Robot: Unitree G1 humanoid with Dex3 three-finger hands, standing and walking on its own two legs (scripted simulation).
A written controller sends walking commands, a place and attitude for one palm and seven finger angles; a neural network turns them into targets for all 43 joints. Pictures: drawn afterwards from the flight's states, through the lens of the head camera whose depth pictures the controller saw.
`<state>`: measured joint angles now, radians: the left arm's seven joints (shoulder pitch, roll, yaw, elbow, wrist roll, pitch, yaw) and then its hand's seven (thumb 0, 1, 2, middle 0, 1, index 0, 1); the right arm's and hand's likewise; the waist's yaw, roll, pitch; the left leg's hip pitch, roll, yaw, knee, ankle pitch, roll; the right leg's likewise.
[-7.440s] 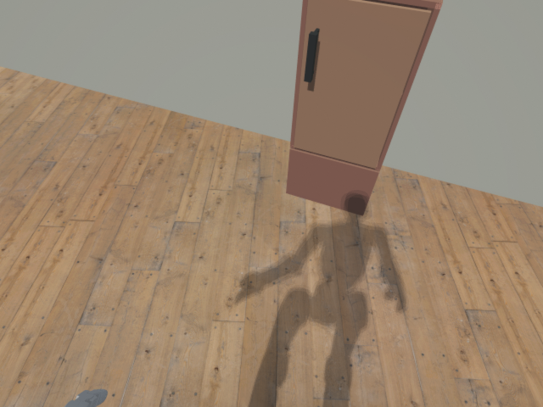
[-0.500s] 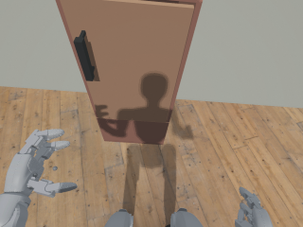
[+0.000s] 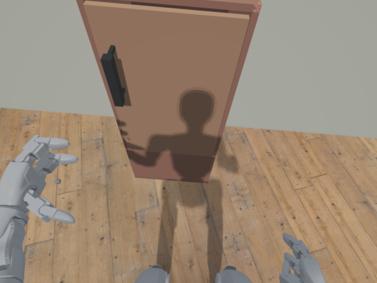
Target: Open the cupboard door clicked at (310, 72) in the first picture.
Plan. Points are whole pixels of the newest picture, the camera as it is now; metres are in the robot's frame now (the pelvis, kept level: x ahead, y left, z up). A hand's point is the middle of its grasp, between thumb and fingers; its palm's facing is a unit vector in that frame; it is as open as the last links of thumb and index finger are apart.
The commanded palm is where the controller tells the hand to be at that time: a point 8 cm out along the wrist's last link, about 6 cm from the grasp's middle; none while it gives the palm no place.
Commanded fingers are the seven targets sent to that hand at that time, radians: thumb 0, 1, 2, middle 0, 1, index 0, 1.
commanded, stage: raise the hand with hooked fingers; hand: left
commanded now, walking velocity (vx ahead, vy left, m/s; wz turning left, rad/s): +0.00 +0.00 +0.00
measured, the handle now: (116, 77) +0.59 +0.24 +0.04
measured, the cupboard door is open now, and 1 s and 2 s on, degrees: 0 0 0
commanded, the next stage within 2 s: move the hooked fingers beside the handle in 0.50 s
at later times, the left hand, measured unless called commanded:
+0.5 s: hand (67, 178) +0.29 +0.26 +0.05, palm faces +0.02 -1.00 -0.04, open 14.0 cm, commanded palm +0.26 +0.31 +0.06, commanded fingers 0.00 -0.50 0.30 -0.30 -1.20 -0.30 -1.20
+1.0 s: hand (70, 151) +0.35 +0.27 +0.05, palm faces +0.01 -1.00 -0.02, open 14.0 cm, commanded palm +0.33 +0.32 +0.05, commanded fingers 0.00 -0.50 0.30 -0.30 -1.20 -0.30 -1.20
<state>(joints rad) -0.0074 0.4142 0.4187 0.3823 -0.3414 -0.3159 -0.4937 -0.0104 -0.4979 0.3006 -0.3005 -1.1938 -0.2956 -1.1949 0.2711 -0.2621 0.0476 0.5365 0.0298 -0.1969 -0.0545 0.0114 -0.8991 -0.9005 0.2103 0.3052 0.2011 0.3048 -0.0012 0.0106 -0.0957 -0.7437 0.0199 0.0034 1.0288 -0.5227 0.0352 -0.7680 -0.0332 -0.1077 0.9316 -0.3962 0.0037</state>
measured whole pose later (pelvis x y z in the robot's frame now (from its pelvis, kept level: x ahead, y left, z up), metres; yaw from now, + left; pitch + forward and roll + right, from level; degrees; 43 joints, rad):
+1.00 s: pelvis -0.01 -0.01 +0.00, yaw -1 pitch +16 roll -3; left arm -0.33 0.51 0.49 0.74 -0.30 -0.35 -0.56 -0.01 -0.50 0.30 -0.30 -1.20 -0.30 -1.20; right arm 0.28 -0.28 0.04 0.57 0.03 -0.15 -0.07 0.01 -0.90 -0.90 0.21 0.30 0.20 0.30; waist -0.04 0.00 -0.09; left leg -0.80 0.04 0.01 1.04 -0.51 0.02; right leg -0.83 -0.02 -0.10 0.95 -0.39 -0.02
